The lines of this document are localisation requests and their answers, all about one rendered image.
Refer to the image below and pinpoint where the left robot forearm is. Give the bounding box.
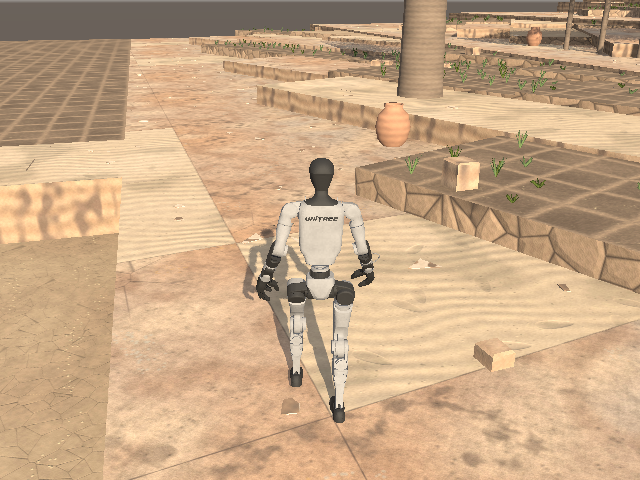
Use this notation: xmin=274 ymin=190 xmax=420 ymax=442
xmin=259 ymin=241 xmax=281 ymax=282

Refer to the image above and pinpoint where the robot right hand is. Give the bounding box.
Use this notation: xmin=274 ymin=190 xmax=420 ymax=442
xmin=351 ymin=269 xmax=375 ymax=287

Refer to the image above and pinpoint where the right robot forearm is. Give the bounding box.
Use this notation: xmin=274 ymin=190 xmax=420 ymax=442
xmin=358 ymin=240 xmax=374 ymax=274

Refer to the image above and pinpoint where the robot left shin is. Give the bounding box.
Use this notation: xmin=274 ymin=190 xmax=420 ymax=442
xmin=290 ymin=316 xmax=303 ymax=375

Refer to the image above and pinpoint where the right robot foot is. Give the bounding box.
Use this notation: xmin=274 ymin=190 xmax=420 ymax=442
xmin=329 ymin=396 xmax=345 ymax=423

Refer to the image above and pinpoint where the right robot upper arm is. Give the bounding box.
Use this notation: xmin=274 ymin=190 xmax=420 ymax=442
xmin=342 ymin=201 xmax=368 ymax=256

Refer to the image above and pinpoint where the robot left hand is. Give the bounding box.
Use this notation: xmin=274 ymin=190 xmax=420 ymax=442
xmin=256 ymin=277 xmax=279 ymax=301

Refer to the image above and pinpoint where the left robot upper arm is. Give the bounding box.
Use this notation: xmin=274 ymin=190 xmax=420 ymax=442
xmin=272 ymin=201 xmax=301 ymax=257

